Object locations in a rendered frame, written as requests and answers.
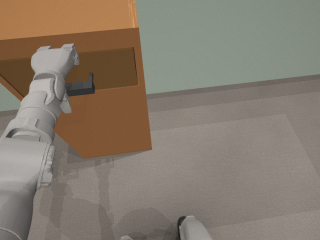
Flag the right robot thigh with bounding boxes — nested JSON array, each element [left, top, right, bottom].
[[179, 220, 213, 240]]

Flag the cabinet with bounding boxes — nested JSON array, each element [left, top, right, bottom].
[[0, 0, 152, 159]]

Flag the drawer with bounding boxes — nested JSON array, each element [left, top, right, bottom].
[[0, 47, 138, 97]]

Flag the handle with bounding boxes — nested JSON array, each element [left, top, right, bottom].
[[65, 72, 95, 97]]

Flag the robot left hand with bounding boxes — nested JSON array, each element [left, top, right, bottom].
[[31, 43, 80, 114]]

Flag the right robot shin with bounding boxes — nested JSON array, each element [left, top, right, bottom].
[[182, 216, 196, 223]]

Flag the robot left upper arm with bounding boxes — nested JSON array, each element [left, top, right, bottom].
[[0, 137, 56, 240]]

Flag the robot left forearm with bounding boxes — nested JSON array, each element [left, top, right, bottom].
[[0, 70, 66, 146]]

